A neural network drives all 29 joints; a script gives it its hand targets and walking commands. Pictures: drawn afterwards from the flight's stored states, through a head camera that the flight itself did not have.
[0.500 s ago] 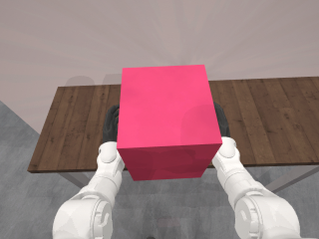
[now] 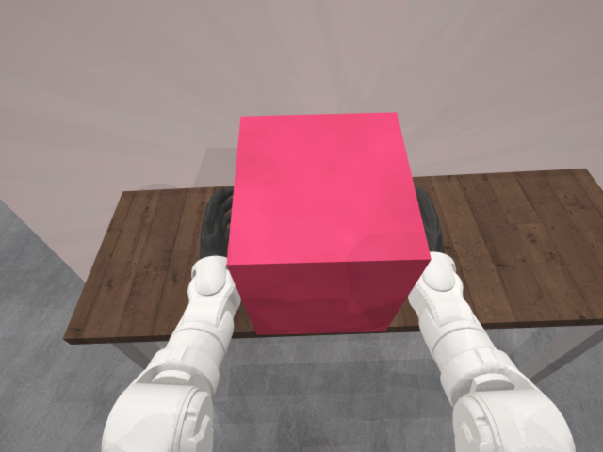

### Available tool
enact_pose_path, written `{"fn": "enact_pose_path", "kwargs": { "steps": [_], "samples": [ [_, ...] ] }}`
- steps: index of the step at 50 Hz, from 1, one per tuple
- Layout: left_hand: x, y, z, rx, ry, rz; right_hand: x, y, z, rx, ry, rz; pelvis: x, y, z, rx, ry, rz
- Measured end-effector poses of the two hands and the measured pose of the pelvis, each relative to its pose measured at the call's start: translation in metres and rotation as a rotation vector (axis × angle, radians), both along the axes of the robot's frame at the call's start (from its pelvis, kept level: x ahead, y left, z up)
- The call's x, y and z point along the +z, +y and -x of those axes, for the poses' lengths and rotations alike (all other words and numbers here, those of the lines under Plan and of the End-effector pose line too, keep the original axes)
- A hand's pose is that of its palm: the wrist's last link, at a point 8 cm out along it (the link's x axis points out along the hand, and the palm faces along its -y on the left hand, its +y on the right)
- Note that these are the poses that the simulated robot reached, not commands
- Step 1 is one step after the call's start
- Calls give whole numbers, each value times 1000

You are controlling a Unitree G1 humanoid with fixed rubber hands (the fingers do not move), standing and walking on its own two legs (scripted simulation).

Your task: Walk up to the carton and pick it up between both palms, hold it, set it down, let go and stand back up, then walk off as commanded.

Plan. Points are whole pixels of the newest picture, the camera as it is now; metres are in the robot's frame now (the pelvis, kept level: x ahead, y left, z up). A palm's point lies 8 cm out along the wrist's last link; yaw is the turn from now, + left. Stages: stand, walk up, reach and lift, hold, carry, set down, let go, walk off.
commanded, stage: reach and lift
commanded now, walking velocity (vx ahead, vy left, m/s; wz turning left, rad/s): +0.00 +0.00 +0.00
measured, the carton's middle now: (320, 234) +0.42 +0.02 +0.06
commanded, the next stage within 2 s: hold in 1.80 s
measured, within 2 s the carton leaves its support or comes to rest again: neither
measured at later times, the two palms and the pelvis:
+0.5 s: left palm (182, 225) +0.37 +0.18 +0.15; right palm (433, 227) +0.37 -0.11 +0.13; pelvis -0.02 +0.01 +0.01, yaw +0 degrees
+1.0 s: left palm (161, 216) +0.36 +0.19 +0.17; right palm (428, 206) +0.37 -0.10 +0.17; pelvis -0.02 +0.02 +0.01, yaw +1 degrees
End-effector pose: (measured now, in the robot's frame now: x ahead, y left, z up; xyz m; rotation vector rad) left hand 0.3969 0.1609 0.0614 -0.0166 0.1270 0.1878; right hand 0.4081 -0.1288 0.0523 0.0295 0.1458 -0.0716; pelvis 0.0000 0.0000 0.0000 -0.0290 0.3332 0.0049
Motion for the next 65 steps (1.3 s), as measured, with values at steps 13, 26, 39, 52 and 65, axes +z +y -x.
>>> {"fn": "enact_pose_path", "kwargs": {
  "steps": [13, 26, 39, 52, 65],
  "samples": [
    [53, 12, 18, 5, 23, 11, 54, 12, 17, -4, 28, -46, 6, 6, 7, 6, -161, 7],
    [85, 14, 28, -40, 119, -41, 84, 14, 38, -28, 116, 23, 9, 16, 16, 12, -279, 19],
    [106, 20, 32, -33, 118, -79, 104, 20, 38, -19, 114, 1, 11, 22, 18, 16, -315, 27],
    [113, 28, 37, -8, 98, -67, 116, 28, 35, -1, 94, -22, 11, 25, 18, 17, -321, 31],
    [117, 22, 35, -22, 100, -66, 119, 22, 37, -14, 94, -29, 11, 25, 17, 17, -320, 31]
  ]
}}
